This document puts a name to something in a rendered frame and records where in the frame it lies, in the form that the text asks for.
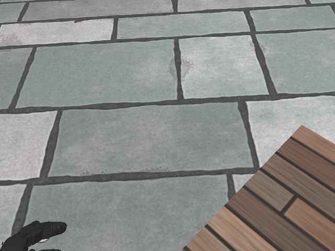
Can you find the left robot hand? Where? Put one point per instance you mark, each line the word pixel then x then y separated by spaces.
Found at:
pixel 33 233

